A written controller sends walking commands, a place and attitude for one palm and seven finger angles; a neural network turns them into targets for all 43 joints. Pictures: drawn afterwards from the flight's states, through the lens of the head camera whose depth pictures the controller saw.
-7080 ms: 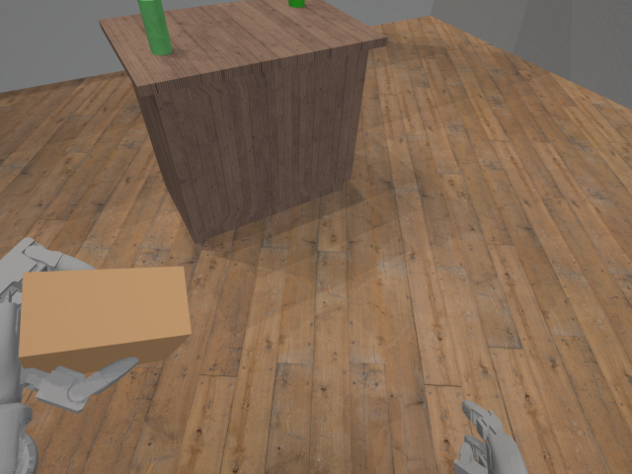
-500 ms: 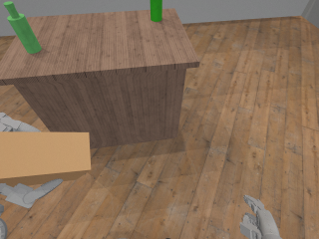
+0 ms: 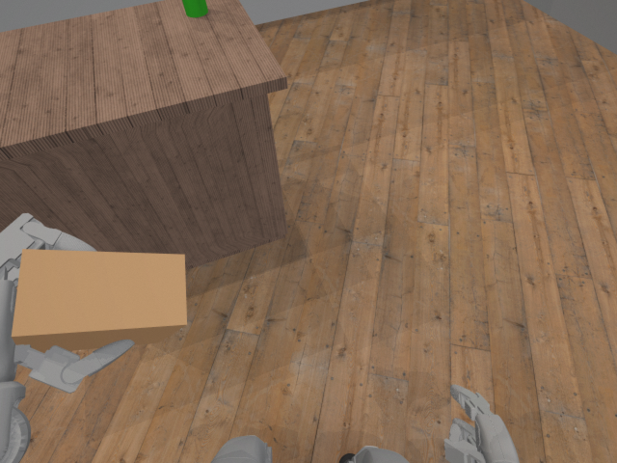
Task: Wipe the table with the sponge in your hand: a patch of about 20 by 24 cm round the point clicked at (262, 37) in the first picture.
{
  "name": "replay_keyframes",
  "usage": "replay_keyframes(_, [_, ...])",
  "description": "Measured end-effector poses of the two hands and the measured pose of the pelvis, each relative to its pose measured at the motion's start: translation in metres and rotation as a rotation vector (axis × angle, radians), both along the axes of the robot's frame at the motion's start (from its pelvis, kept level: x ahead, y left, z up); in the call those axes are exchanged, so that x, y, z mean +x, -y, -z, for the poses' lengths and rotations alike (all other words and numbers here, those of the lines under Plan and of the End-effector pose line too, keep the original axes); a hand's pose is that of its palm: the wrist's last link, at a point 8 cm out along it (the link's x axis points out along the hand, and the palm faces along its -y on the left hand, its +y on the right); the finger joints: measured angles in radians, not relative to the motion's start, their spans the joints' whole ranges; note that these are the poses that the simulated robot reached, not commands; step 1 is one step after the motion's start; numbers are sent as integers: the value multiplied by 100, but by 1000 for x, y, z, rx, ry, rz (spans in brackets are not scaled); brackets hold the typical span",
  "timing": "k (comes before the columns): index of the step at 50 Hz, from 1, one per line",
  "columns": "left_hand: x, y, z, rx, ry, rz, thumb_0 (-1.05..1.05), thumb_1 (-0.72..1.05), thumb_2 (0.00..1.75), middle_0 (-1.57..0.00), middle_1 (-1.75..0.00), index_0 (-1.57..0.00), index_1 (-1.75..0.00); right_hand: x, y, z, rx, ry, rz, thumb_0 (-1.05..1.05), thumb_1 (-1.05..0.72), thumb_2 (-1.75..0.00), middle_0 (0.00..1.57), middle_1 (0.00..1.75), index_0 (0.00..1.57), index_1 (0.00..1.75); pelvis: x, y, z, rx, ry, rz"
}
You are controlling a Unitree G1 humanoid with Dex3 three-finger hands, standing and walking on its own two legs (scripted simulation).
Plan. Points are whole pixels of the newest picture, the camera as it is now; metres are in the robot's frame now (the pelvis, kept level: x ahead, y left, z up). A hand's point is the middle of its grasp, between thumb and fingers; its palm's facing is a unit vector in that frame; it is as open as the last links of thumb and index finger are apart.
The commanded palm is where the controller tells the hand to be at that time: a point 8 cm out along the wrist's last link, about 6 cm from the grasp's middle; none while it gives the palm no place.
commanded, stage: take the last steps up to it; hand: left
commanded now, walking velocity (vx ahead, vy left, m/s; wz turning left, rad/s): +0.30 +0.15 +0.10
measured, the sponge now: (127, 304) +0.25 +0.18 +0.14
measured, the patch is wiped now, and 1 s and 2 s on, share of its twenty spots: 0.00 0.00 0.00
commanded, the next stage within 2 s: none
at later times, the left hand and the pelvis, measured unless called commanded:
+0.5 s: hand out of the picture +0.16 +0.27 +0.18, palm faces +0.48 -0.76 -0.44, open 10.9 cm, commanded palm +0.11 +0.30 +0.19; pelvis -0.03 +0.01 +0.01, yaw +4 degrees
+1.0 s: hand out of the picture +0.26 +0.30 +0.18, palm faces +0.36 -0.78 -0.51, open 11.0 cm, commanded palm +0.20 +0.35 +0.19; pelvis +0.04 +0.06 +0.00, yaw +2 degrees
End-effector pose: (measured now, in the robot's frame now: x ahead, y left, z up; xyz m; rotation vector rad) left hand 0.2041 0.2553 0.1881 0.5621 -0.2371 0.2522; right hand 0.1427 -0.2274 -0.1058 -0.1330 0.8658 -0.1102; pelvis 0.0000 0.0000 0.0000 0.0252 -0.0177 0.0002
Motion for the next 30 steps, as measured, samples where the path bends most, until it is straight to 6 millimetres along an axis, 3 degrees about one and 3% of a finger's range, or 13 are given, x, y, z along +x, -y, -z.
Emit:
replay_keyframes(6, [-28,2,-17,93,-25,20,0,-56,102,-62,-139,-63,-138,-30,47,-22,-105,-25,76,2,-91,-90,20,30,20,30,-8,10,-10,19,-31,-9])
replay_keyframes(12, [-60,-19,-18,38,24,-96,0,-56,102,-62,-139,-63,-138,-38,57,-35,-167,-19,36,2,-91,-90,20,30,20,30,-15,8,-16,39,-41,-34])
replay_keyframes(17, [-79,-36,-1,-62,55,-159,0,-56,102,-62,-139,-63,-138,-26,34,-40,-170,52,-24,2,-91,-90,20,30,20,30,-24,-4,-12,24,-27,-58])
replay_keyframes(22, [-86,-44,2,-62,77,-161,0,-56,102,-62,-139,-63,-138,-13,-8,-40,-96,143,-70,2,-91,-90,20,30,20,30,-31,-11,-9,-2,12,-79])
replay_keyframes(26, [-87,-47,-9,-13,95,-177,0,-56,102,-62,-139,-63,-138,-3,-38,-30,3,155,-105,2,-91,-90,20,30,20,30,-25,-8,-8,-8,9,-75])
replay_keyframes(30, [-81,-41,-10,28,93,-208,0,-56,102,-62,-139,-63,-138,8,-52,-8,67,141,-141,2,-90,-90,20,30,20,30,-16,-2,3,-9,3,-73])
